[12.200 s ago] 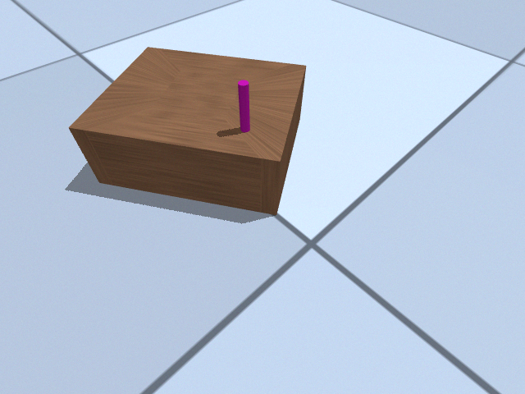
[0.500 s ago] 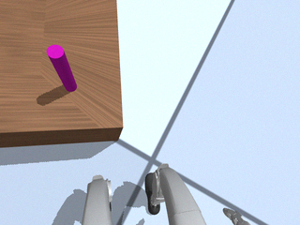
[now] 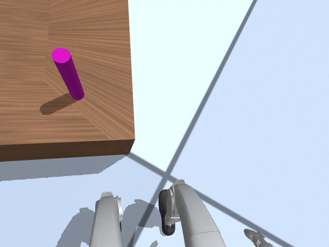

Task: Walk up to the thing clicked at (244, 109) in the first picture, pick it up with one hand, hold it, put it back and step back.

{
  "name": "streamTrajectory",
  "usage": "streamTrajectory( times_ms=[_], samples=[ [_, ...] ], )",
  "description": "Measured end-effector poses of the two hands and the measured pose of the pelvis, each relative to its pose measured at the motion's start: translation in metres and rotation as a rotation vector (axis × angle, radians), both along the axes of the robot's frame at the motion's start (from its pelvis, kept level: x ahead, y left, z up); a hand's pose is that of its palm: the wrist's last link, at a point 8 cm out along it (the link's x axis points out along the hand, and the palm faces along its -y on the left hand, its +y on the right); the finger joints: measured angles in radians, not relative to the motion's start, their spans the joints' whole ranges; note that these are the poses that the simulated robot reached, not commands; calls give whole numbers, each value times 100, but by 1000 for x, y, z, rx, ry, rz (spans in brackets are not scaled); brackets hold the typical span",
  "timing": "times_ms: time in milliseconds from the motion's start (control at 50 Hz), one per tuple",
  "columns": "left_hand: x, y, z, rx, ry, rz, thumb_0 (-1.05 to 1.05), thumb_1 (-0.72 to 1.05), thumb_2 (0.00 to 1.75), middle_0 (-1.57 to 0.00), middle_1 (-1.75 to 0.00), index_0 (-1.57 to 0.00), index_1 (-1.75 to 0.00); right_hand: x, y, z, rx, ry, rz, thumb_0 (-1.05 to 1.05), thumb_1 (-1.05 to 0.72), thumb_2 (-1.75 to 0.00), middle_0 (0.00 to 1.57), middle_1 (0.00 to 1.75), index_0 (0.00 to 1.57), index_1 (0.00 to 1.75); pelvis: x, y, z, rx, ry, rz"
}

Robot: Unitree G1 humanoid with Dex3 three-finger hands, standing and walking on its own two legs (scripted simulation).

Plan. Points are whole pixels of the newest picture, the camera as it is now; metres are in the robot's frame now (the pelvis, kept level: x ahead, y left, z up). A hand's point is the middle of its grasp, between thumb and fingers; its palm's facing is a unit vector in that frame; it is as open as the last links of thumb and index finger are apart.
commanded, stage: go down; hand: left
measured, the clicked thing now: (71, 78) +0.57 +0.20 -0.18
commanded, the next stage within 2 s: none
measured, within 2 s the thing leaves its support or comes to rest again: neither
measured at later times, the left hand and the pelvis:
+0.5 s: hand out of the picture +0.49 +0.40 +0.07, palm faces +0.28 -0.96 -0.01, open 17.4 cm; pelvis +0.00 +0.00 +0.00, yaw +0 degrees
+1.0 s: hand out of the picture +0.50 +0.40 +0.07, palm faces +0.28 -0.96 +0.00, open 17.4 cm; pelvis +0.00 +0.00 +0.00, yaw +0 degrees
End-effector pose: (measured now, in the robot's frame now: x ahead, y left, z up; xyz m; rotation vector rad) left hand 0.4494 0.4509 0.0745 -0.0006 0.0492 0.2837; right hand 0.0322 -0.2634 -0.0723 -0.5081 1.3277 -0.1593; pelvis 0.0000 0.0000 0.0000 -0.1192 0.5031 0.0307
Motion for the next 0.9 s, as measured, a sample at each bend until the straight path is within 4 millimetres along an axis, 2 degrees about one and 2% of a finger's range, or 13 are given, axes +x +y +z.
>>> streamTrajectory(
  times_ms=[300,440,900],
  samples=[
    [10,1,3,3,-2,7,-1,-51,10,-4,-7,-4,-7,-4,3,-3,4,15,-12,0,-89,-89,20,30,21,30,0,1,-2,-4,8,-3],
    [10,-2,-2,5,9,3,-1,-52,11,-4,-7,-4,-8,-7,5,-3,16,32,-21,0,-89,-89,20,30,21,30,3,2,-1,-2,12,-4],
    [9,-5,-3,6,-9,4,-1,-52,11,-4,-8,-4,-8,1,-5,-6,0,20,-6,0,-89,-89,20,30,21,30,0,-2,-4,2,13,-2]
  ],
)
